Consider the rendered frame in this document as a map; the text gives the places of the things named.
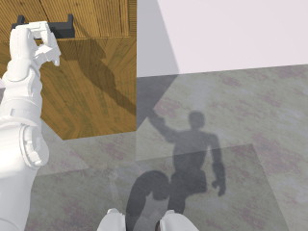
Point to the left robot shin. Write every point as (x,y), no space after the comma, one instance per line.
(114,210)

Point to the drawer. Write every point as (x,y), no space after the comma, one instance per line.
(91,18)

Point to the robot left hand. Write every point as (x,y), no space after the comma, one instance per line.
(23,45)

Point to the left robot upper arm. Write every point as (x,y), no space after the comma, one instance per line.
(22,152)

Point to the cabinet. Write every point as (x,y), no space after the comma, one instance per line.
(93,91)

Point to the robot shin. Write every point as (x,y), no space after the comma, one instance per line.
(114,210)
(169,212)

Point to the handle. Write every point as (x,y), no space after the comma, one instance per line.
(61,30)

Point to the right robot shin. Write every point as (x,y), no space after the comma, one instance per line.
(169,212)

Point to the robot left forearm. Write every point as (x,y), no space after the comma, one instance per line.
(22,101)

